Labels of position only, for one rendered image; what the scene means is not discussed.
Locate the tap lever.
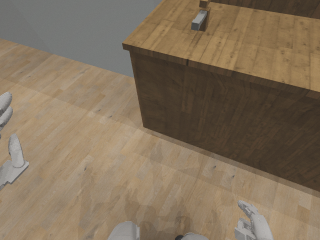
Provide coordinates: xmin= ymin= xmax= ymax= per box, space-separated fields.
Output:
xmin=191 ymin=10 xmax=207 ymax=31

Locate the robot left hand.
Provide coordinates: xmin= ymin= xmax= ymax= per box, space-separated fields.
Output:
xmin=0 ymin=91 xmax=29 ymax=191

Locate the robot left thigh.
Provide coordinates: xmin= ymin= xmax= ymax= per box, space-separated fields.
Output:
xmin=107 ymin=222 xmax=140 ymax=240

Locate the counter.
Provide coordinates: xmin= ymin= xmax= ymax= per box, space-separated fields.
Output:
xmin=122 ymin=0 xmax=320 ymax=192

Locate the robot right hand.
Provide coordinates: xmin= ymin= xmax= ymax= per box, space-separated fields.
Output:
xmin=234 ymin=200 xmax=274 ymax=240

